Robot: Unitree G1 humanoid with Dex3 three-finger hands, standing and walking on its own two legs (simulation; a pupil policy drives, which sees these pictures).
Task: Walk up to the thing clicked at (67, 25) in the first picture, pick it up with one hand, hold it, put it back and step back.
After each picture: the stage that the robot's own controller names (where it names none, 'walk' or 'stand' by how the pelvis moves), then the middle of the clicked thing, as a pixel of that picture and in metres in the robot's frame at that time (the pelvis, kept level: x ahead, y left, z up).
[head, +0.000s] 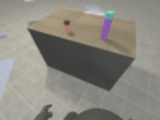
stand; (67, 26) +0.87 +0.31 +0.07
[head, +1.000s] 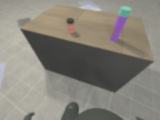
walk; (70, 25) +0.76 +0.23 +0.10
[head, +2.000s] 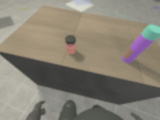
stand; (70, 45) +0.47 +0.19 +0.09
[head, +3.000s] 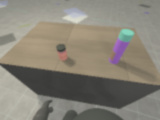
stand; (62, 52) +0.47 +0.25 +0.07
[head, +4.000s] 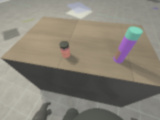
stand; (65, 49) +0.48 +0.22 +0.07
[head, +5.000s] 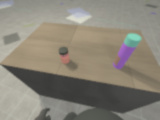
stand; (64, 55) +0.44 +0.23 +0.06
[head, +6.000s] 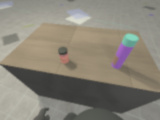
stand; (63, 55) +0.45 +0.23 +0.06
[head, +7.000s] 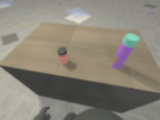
stand; (63, 55) +0.44 +0.24 +0.06
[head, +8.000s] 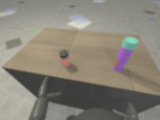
rise first; (64, 58) +0.43 +0.24 +0.07
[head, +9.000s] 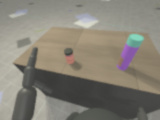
go down; (69, 56) +0.45 +0.23 +0.07
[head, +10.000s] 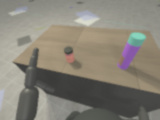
go down; (69, 54) +0.45 +0.23 +0.07
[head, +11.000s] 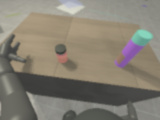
go down; (61, 54) +0.42 +0.20 +0.08
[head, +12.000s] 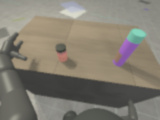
approach; (61, 52) +0.44 +0.21 +0.09
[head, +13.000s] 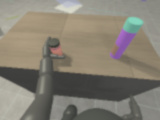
close; (55, 48) +0.45 +0.24 +0.11
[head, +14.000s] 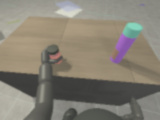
lift; (55, 54) +0.41 +0.24 +0.11
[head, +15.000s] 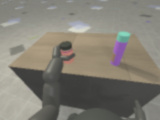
lift; (67, 52) +0.35 +0.16 +0.23
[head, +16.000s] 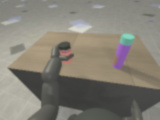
hold; (65, 53) +0.35 +0.18 +0.22
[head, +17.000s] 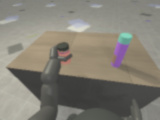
hold; (64, 53) +0.35 +0.18 +0.22
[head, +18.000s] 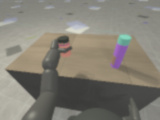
crouch; (64, 46) +0.40 +0.19 +0.24
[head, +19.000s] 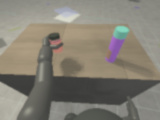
lower; (56, 43) +0.47 +0.22 +0.17
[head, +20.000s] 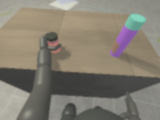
lower; (53, 43) +0.48 +0.24 +0.12
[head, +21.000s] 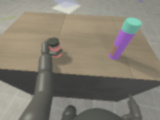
lower; (55, 48) +0.45 +0.23 +0.11
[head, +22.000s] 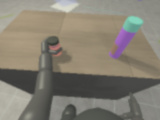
lower; (55, 46) +0.46 +0.23 +0.11
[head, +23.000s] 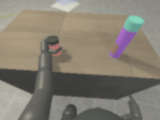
rest; (54, 46) +0.46 +0.23 +0.11
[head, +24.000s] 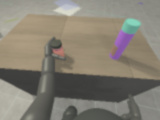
withdraw; (58, 49) +0.45 +0.22 +0.11
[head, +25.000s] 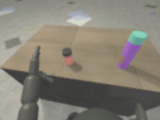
sink last; (67, 56) +0.42 +0.21 +0.09
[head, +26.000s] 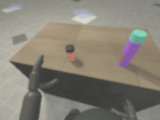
stand; (70, 53) +0.46 +0.22 +0.08
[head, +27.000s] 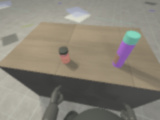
stand; (64, 55) +0.43 +0.22 +0.07
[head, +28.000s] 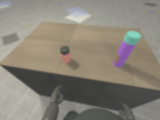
stand; (65, 54) +0.44 +0.22 +0.07
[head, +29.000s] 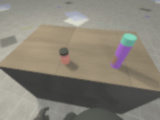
walk; (64, 56) +0.44 +0.22 +0.07
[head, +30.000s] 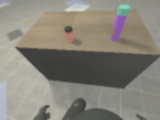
walk; (69, 34) +0.65 +0.25 +0.08
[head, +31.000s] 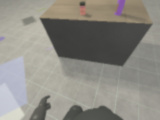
walk; (82, 8) +1.08 +0.17 +0.09
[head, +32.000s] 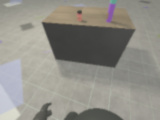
stand; (79, 15) +1.18 +0.22 +0.08
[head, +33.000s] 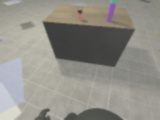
stand; (80, 15) +1.20 +0.22 +0.06
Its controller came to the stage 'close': yes
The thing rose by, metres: 0.23
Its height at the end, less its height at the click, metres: +0.00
